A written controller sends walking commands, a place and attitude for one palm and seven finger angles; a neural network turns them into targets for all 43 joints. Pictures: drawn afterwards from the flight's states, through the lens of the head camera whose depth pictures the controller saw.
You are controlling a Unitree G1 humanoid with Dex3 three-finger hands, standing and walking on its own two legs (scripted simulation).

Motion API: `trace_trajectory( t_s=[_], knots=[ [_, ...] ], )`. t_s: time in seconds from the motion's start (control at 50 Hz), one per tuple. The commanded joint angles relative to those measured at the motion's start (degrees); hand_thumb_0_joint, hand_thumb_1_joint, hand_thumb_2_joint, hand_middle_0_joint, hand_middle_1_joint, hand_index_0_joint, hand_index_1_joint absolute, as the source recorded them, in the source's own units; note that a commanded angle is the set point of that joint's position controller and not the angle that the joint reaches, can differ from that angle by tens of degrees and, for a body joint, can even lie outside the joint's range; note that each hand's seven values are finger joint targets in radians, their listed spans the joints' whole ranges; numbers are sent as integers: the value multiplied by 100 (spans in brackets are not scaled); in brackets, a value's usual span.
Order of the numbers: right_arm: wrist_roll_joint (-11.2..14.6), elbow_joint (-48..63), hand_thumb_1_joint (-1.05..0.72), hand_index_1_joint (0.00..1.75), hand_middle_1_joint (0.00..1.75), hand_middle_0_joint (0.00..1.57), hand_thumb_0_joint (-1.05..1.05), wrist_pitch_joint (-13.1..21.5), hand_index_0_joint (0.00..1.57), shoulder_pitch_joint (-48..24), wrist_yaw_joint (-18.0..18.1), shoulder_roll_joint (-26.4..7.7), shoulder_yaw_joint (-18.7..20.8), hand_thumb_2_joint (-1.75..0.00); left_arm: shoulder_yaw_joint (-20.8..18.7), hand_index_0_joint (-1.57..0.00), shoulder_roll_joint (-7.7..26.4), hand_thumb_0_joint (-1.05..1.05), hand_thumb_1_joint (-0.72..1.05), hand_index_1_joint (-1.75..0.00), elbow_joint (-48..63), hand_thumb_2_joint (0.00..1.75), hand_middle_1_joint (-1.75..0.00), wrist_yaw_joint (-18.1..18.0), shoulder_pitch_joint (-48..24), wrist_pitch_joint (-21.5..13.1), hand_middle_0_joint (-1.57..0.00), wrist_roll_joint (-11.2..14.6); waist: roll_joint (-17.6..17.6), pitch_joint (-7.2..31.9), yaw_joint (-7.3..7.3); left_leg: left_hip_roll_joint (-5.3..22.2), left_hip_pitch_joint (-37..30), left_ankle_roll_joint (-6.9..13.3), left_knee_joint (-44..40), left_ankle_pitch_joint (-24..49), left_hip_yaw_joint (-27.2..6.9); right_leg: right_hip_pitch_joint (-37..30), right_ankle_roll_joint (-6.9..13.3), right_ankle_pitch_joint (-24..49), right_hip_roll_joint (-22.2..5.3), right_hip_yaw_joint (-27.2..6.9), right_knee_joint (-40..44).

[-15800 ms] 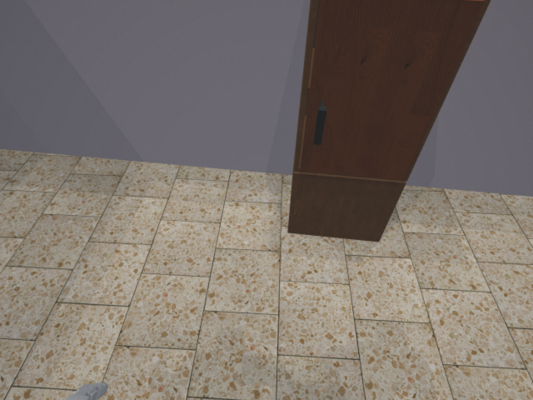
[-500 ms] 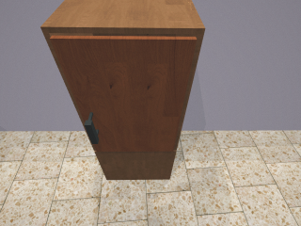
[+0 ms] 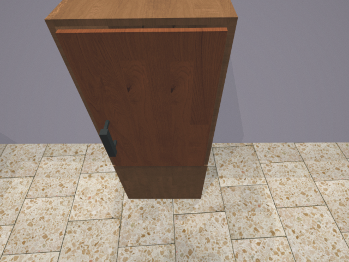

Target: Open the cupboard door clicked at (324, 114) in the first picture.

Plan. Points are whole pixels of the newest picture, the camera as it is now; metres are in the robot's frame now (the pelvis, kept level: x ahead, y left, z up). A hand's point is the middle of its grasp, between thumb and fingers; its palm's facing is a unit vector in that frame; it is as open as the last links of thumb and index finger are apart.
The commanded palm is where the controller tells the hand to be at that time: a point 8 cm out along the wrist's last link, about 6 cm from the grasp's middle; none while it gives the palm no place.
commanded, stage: come to a stop and stand still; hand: left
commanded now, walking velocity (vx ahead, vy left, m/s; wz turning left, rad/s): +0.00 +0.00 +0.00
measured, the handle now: (110, 138) +0.51 +0.25 -0.10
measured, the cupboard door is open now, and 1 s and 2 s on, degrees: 0 0 0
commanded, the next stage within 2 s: look again from close up in 0.78 s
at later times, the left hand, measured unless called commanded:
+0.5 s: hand out of the picture -0.04 +0.21 -0.17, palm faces +0.02 -0.98 -0.19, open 7.4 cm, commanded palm none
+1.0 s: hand out of the picture -0.06 +0.18 -0.17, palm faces +0.03 -0.99 -0.14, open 7.4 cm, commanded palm none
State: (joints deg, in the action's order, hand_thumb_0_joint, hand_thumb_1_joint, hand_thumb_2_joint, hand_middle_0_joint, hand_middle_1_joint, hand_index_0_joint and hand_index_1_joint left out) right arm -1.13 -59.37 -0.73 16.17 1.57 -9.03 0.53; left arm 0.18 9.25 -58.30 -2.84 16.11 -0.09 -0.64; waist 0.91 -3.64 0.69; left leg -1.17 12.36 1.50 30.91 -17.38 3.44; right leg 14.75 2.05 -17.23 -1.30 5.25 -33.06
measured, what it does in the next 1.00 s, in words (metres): shifts its weight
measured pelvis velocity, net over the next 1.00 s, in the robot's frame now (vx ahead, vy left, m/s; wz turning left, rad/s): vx -0.04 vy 0.03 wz -0.01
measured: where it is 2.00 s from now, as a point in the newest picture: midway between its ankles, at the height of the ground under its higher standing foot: outside the picture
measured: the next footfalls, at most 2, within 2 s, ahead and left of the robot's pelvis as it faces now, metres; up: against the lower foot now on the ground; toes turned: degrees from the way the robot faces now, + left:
none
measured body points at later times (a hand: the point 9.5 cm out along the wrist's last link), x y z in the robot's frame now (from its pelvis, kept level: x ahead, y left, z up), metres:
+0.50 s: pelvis -0.05 +0.03 +0.00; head -0.06 +0.04 +0.45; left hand -0.04 +0.26 -0.15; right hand -0.02 -0.20 -0.14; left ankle -0.01 +0.10 -0.73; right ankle +0.01 -0.09 -0.73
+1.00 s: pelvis -0.04 +0.03 +0.01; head -0.05 +0.04 +0.46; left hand -0.06 +0.23 -0.16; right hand -0.06 -0.18 -0.15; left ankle -0.01 +0.10 -0.73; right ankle +0.01 -0.09 -0.73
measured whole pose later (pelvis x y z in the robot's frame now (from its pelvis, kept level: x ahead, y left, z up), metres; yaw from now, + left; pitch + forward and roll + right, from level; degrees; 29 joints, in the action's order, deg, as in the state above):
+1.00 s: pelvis -0.04 +0.03 +0.01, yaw -1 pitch -2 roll +0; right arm -0.9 -63.0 -0.5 18.1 0.7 -6.7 0.2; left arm 0.5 6.0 -61.3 -2.3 21.4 -0.7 -1.2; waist -0.5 -0.4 0.1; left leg -2.4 13.6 4.3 26.3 -11.6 5.0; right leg 15.0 -0.5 -9.0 -1.9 3.4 -25.6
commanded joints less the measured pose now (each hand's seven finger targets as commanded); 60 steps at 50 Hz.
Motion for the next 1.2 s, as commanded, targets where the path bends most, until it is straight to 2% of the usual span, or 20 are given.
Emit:
trace_trajectory(
  t_s=[0.0, 0.04, 0.08, 0.1, 0.12, 0.14, 0.18, 0.22, 0.3, 0.36, 0.46, 0.58, 0.6, 0.7, 0.78, 1.02, 1.08, 1.18],
  knots=[
    [7, 637, -90, 30, 30, 20, 0, 31, 20, 81, 4, -361, 179, -90, -203, -20, 871, 0, 90, -30, 497, 90, -30, -77, 339, -92, -20, -52, -1076, 602, -20, 168, 577, -12, 509, -277, -308, -571, 530, 2334, -1432, -1590, 839],
    [24, 655, -90, 30, 30, 20, 0, -4, 20, 103, -5, -342, 194, -90, -224, -20, 885, 0, 90, -30, 622, 90, -30, -73, 151, -66, -20, -65, -948, 173, 57, 222, 450, -16, 417, -205, -299, 20, 545, 1584, -1351, -1489, 1057],
    [13, 585, -90, 30, 30, 20, 0, 1, 20, 282, -36, -334, 173, -90, -209, -20, 883, 0, 90, -30, 740, 90, -30, -53, -29, -28, -20, -69, -696, -67, 136, 312, 98, 27, 53, 257, -310, 530, 388, 630, -1060, -1216, 1086],
    [6, 584, -90, 30, 30, 20, 0, 32, 20, 290, -45, -397, 171, -90, -210, -20, 836, 0, 90, -30, 767, 90, -30, -40, -57, -4, -20, -57, -432, -185, 121, 383, 105, 66, -128, 472, -439, 651, 287, 371, -856, -1085, 973],
    [-5, 598, -90, 30, 30, 20, 0, 57, 20, 225, -46, -494, 168, -90, -211, -20, 820, 0, 90, -30, 780, 90, -30, -30, -51, 21, -20, -46, 34, -340, 62, 542, 303, 129, -405, 532, -686, 663, 178, 101, -640, -911, 827],
    [-16, 639, -90, 30, 30, 20, 0, 75, 20, 86, -47, -578, 164, -90, -194, -20, 779, 0, 90, -30, 784, 90, -30, -16, 19, 33, -20, -39, 353, -418, -22, 704, 585, 203, -716, 414, -912, 498, 68, 32, -438, -730, 716],
    [-21, 702, -90, 30, 30, 20, 0, 99, 20, -84, -48, -663, 155, -90, -163, -20, 698, 0, 90, -30, 722, 90, -30, 5, 234, 29, -20, -65, 485, -398, -153, 799, 956, 238, -1030, 20, -997, 19, -25, 190, -326, -575, 697],
    [-24, 734, -90, 30, 30, 20, 0, 92, 20, -124, -49, -716, 147, -90, -155, -20, 680, 0, 90, -30, 674, 90, -30, 24, 289, 28, -20, -55, 336, -348, -159, 763, 1059, 204, -1192, -549, -1003, -111, -44, 106, -344, -597, 770],
    [-29, 734, -90, 30, 30, 20, 0, 75, 20, -57, -66, -769, 170, -90, -154, -20, 645, 0, 90, -30, 661, 90, -30, 51, 321, 19, -20, -75, 106, -251, -124, 768, 1021, 201, -1411, -1065, -1025, -105, -88, -132, -335, -588, 925],
    [-25, 697, -90, 30, 30, 20, 0, 67, 20, -7, -72, -775, 181, -90, -157, -20, 604, 0, 90, -30, 621, 90, -30, 63, 419, -2, -20, -85, -8, -165, -98, 737, 972, 195, -1418, -1093, -994, -66, -107, -223, -365, -631, 1029],
    [-12, 571, -90, 30, 30, 20, 0, 53, 20, 76, -78, -761, 182, -90, -146, -20, 526, 0, 90, -30, 480, 90, -30, 70, 599, -10, -20, -95, 21, -184, -89, 744, 1016, 206, -1546, -1334, -1042, -20, -139, -395, -357, -639, 1093],
    [20, 311, -90, 30, 30, 20, 0, 66, 20, 257, -67, -653, 165, -90, -124, -20, 438, 0, 90, -30, 250, 90, -30, 60, 802, -38, -20, -93, -53, -142, -74, 751, 905, 206, -1576, -1225, -1039, -34, -135, -300, -381, -683, 1162],
    [23, 275, -90, 30, 30, 20, 0, 72, 20, 278, -64, -658, 163, -90, -117, -20, 406, 0, 90, -30, 217, 90, -30, 61, 851, -41, -20, -93, 26, -105, -76, 761, 885, 210, -1594, -1235, -1040, -42, -144, -277, -381, -672, 1152],
    [39, 96, -90, 30, 30, 20, 0, 79, 20, 392, -51, -558, 144, -90, -101, -20, 310, 0, 90, -30, 40, 90, -30, 46, 974, -58, -20, -88, -54, -207, -79, 761, 909, 206, -1616, -1172, -1026, -14, -136, -222, -402, -707, 1184],
    [53, -36, -90, 30, 30, 20, 0, 99, 20, 466, -47, -450, 125, -90, -89, -20, 267, 0, 90, -30, -61, 90, -30, 27, 1010, -91, -20, -77, -164, -209, -64, 702, 745, 181, -1498, -850, -940, 61, -106, -171, -458, -802, 1282],
    [53, -226, -90, 30, 30, 20, 0, 141, 20, 476, -29, -350, 104, -90, -71, -20, 121, 0, 90, -30, -177, 90, -30, 4, 962, -109, -20, -76, -30, -302, -84, 740, 788, 143, -1634, -739, -961, -48, -123, 246, -429, -741, 1188],
    [62, -246, -90, 30, 30, 20, 0, 154, 20, 484, -29, -312, 104, -90, -74, -20, 122, 0, 90, -30, -187, 90, -30, 1, 955, -121, -20, -67, -169, -214, -83, 724, 620, 140, -1573, -470, -887, -78, -113, 348, -471, -749, 1234],
    [75, -332, -90, 30, 30, 20, 0, 188, 20, 492, -14, -280, 75, -90, -57, -20, 109, 0, 90, -30, -225, 90, -30, -12, 893, -140, -20, -45, -53, -55, -73, 746, 333, 127, -1538, 42, -811, -227, -101, 770, -499, -747, 1215]
  ],
)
